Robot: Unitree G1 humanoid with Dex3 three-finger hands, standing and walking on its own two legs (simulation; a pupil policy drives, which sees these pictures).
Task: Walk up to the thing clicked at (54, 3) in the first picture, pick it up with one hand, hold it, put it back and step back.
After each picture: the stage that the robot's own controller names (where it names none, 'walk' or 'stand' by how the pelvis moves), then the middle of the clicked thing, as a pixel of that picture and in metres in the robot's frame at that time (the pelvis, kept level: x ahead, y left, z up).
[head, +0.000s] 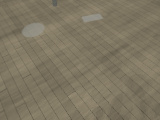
stand; (54, 2) +2.34 +0.43 -0.72
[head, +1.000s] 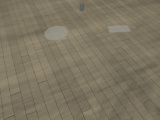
walk; (81, 6) +2.21 +0.11 -0.70
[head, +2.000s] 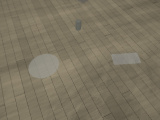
walk; (78, 25) +1.55 +0.07 -0.69
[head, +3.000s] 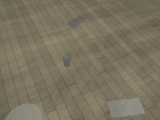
walk; (66, 60) +1.03 +0.15 -0.71
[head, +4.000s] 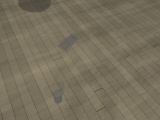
walk; (57, 97) +0.65 +0.18 -0.71
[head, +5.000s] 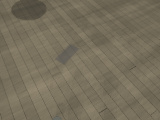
stand; out of the picture +0.42 +0.19 -0.71
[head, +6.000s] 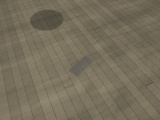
stand; out of the picture +0.35 +0.17 -0.72
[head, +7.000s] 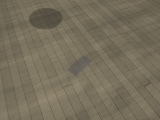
stand; out of the picture +0.35 +0.17 -0.72
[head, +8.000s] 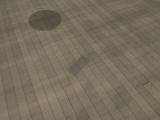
stand; out of the picture +0.37 +0.18 -0.73
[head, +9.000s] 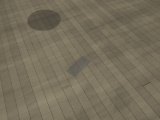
stand; out of the picture +0.35 +0.19 -0.73
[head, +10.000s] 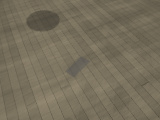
go down; out of the picture +0.35 +0.19 -0.73
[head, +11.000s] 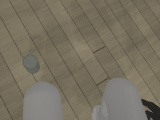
go down; (31, 64) +0.43 +0.21 -0.35
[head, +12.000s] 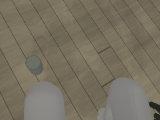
approach; (34, 65) +0.43 +0.21 -0.31
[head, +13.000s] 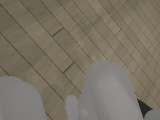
close in; out of the picture +0.42 +0.25 -0.22
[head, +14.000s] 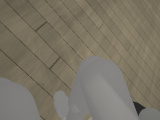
close; out of the picture +0.42 +0.27 -0.22
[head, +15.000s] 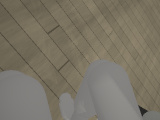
lift; out of the picture +0.38 +0.25 -0.22
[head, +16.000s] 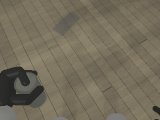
lift; (31, 91) +0.32 +0.18 -0.02
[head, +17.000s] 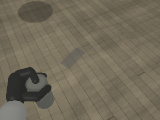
hold; (41, 92) +0.33 +0.16 +0.00
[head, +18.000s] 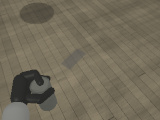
hold; (44, 94) +0.33 +0.16 -0.01
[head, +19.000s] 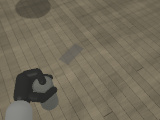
crouch; (46, 93) +0.33 +0.15 -0.02
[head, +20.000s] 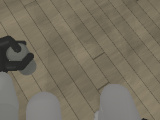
crouch; (23, 60) +0.43 +0.20 -0.12
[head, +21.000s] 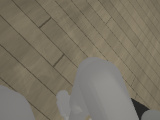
lower; out of the picture +0.43 +0.27 -0.23
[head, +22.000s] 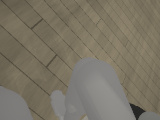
lower; out of the picture +0.43 +0.28 -0.23
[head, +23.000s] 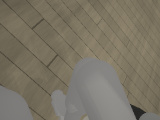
lower; out of the picture +0.43 +0.28 -0.23
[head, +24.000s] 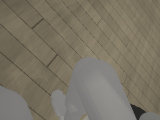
lower; out of the picture +0.43 +0.28 -0.23
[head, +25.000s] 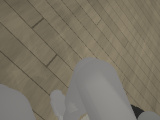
draw back; out of the picture +0.44 +0.27 -0.23
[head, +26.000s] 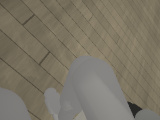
withdraw; out of the picture +0.42 +0.28 -0.24
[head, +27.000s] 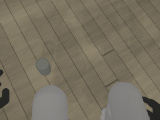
walk; (43, 67) +0.45 +0.20 -0.37
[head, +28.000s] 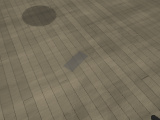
stand; out of the picture +0.38 +0.16 -0.66
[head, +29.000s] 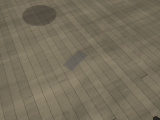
stand; out of the picture +0.39 +0.18 -0.67
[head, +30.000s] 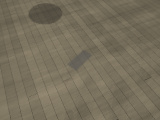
stand; out of the picture +0.38 +0.17 -0.70
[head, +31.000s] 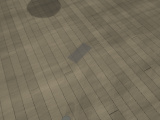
walk; out of the picture +0.41 +0.17 -0.71
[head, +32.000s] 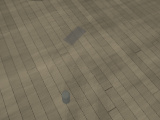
walk; (65, 97) +0.54 +0.11 -0.70
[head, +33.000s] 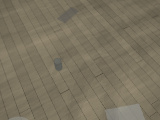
walk; (58, 64) +0.83 +0.22 -0.70
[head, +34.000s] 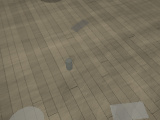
stand; (69, 64) +1.03 +0.17 -0.70
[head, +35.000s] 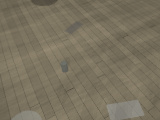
stand; (64, 66) +1.03 +0.21 -0.72
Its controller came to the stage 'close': yes
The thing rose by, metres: 0.69
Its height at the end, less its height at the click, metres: +0.00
